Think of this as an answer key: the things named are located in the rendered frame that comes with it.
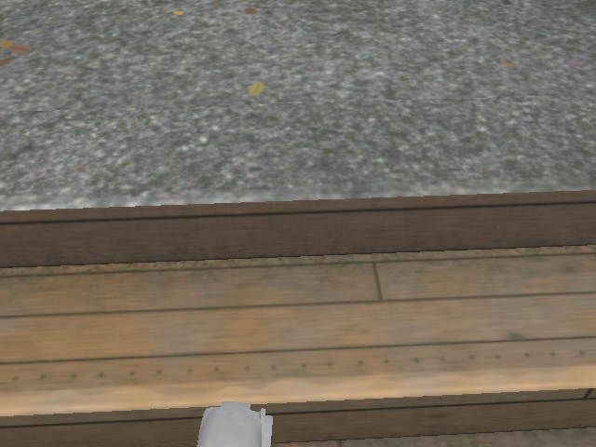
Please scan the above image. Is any left robot shin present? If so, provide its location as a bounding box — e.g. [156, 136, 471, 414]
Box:
[198, 407, 217, 437]

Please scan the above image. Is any left robot thigh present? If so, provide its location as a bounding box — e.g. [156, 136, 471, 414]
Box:
[196, 401, 273, 447]

